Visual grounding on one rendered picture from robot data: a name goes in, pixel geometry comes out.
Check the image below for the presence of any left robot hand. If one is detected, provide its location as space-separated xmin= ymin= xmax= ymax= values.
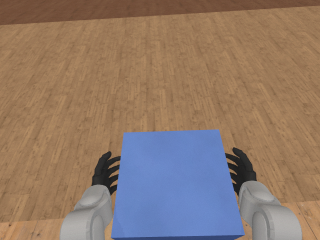
xmin=91 ymin=151 xmax=121 ymax=196

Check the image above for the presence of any right robot hand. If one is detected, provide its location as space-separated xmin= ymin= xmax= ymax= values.
xmin=225 ymin=147 xmax=257 ymax=196

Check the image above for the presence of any right robot forearm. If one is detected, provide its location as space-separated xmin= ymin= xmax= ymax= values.
xmin=238 ymin=180 xmax=303 ymax=240

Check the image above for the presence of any carton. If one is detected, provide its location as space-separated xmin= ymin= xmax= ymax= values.
xmin=111 ymin=129 xmax=245 ymax=240

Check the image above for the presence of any left robot forearm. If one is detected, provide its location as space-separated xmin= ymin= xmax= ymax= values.
xmin=59 ymin=184 xmax=113 ymax=240

